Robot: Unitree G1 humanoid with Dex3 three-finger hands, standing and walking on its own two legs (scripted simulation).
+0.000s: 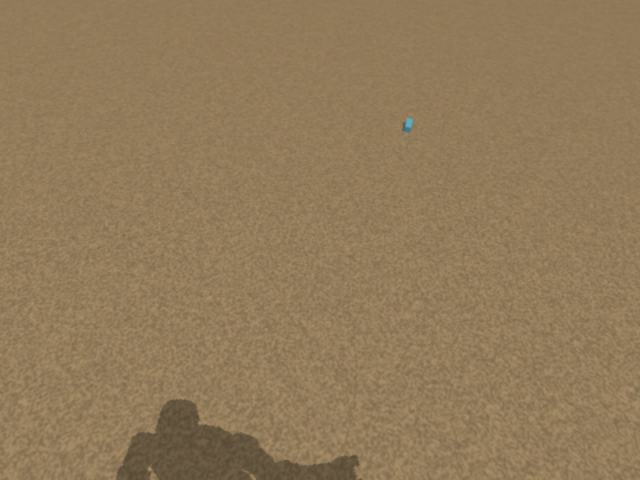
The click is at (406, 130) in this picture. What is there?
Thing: small brick
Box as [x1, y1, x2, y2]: [404, 118, 412, 132]
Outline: 407,118 404,131 409,132 412,119
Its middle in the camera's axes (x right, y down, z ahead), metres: +0.52 -0.67 +2.23
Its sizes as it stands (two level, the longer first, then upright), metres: 0.095 0.034 0.032
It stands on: the floor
